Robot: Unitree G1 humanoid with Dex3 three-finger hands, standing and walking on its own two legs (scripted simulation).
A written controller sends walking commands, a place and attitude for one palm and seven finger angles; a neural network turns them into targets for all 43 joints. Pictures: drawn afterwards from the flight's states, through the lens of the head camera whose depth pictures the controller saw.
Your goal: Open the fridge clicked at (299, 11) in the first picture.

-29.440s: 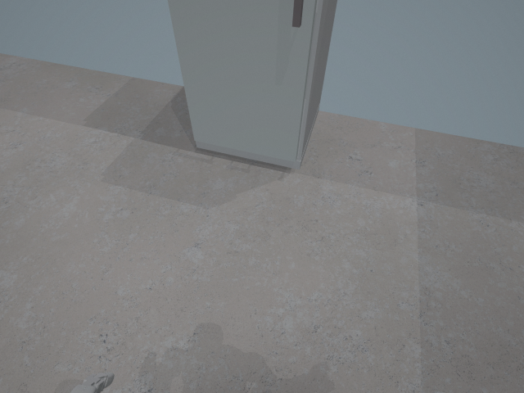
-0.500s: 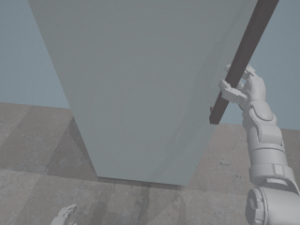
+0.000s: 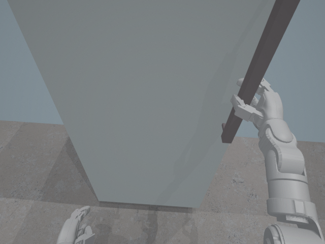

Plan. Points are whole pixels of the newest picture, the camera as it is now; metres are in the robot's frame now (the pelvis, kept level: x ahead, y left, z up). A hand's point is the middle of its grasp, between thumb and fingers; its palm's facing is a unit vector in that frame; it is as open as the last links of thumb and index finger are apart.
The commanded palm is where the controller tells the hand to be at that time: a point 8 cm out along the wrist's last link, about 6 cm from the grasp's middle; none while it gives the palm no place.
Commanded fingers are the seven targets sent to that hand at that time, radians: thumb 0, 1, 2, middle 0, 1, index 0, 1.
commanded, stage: pull the door a little, standing still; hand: right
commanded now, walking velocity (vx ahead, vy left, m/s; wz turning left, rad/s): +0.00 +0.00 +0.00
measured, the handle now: (248, 76) +0.45 -0.16 +0.23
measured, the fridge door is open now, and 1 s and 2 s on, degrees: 0 24 57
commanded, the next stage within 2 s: walk backward, drawing the door open in 0.26 s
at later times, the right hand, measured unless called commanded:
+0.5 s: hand (242, 141) +0.30 -0.13 +0.17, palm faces +0.02 +0.98 -0.20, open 7.2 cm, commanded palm +0.26 -0.19 +0.17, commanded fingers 0.00 -0.90 -0.90 0.45 1.40 0.45 1.40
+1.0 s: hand (222, 188) +0.19 -0.08 +0.17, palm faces +0.28 +0.94 -0.20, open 7.4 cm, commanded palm +0.15 -0.11 +0.17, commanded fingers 0.00 -0.90 -0.90 0.45 1.40 0.45 1.40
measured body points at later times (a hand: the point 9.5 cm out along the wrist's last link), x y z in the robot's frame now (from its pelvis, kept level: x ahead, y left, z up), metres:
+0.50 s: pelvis +0.05 +0.01 +0.00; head +0.03 +0.02 +0.45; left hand +0.24 +0.24 -0.07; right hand +0.29 -0.18 +0.18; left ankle -0.04 +0.12 -0.74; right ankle -0.02 -0.14 -0.72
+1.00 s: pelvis -0.03 +0.08 -0.02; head -0.01 +0.11 +0.43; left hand +0.17 +0.26 -0.13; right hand +0.17 -0.13 +0.18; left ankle +0.09 +0.08 -0.74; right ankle -0.09 -0.02 -0.68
